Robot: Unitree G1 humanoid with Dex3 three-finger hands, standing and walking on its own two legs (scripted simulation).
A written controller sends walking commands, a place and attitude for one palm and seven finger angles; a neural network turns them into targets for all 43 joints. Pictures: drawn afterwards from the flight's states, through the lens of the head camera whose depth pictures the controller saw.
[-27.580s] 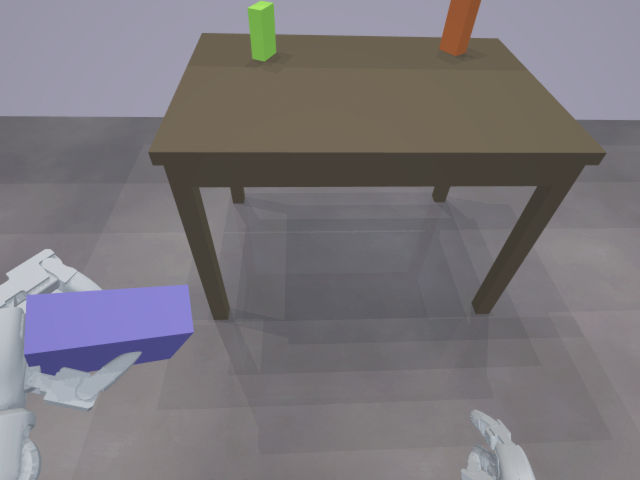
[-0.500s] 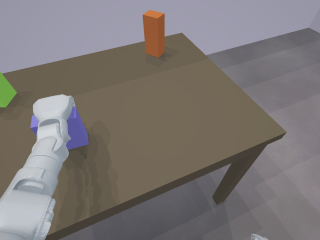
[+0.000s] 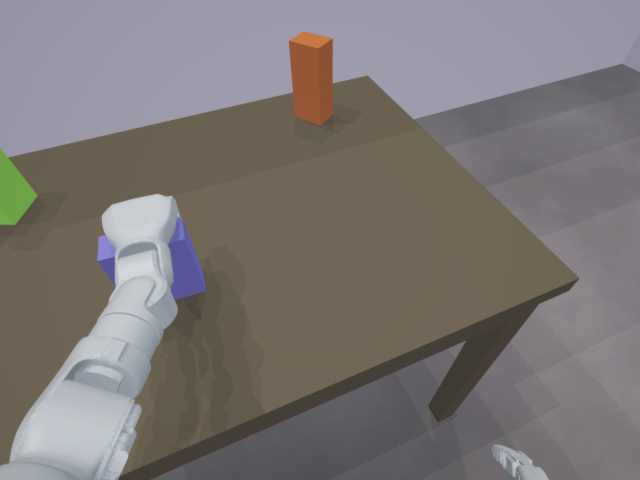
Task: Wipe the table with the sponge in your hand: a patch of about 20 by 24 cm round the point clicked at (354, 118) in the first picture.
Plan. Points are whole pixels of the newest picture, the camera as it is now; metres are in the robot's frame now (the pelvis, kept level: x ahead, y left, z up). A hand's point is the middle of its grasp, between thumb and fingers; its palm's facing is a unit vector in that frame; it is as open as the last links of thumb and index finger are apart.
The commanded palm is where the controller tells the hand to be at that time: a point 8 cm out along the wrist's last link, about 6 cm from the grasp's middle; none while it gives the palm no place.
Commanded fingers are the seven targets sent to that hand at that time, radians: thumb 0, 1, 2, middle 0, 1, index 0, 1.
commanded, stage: wipe back along the middle lane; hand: left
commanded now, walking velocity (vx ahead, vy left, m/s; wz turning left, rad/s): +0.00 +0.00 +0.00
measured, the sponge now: (161, 274) +0.39 +0.27 +0.01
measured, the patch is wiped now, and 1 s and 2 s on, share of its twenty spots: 0.40 0.50 0.65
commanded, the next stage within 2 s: slide across to the third lane in 1.50 s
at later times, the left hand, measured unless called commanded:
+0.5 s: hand (164, 276) +0.35 +0.24 +0.06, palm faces -0.03 -0.02 -1.00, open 9.0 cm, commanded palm +0.32 +0.21 +0.09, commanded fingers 0.00 0.10 1.30 -1.20 -1.60 -1.20 -1.60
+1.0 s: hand (171, 300) +0.32 +0.21 +0.06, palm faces +0.00 -0.04 -1.00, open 8.9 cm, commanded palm +0.27 +0.19 +0.09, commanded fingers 0.00 0.10 1.30 -1.20 -1.60 -1.20 -1.60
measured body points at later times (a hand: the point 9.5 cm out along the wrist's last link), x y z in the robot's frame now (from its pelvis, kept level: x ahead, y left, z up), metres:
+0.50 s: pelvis -0.01 -0.01 +0.00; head -0.01 -0.03 +0.45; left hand +0.35 +0.23 +0.11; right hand +0.19 -0.24 -0.10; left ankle +0.00 +0.10 -0.73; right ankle -0.03 -0.11 -0.73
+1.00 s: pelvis -0.01 -0.02 +0.00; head -0.02 -0.05 +0.45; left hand +0.31 +0.21 +0.11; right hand +0.21 -0.24 -0.09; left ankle +0.00 +0.10 -0.73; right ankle -0.03 -0.11 -0.73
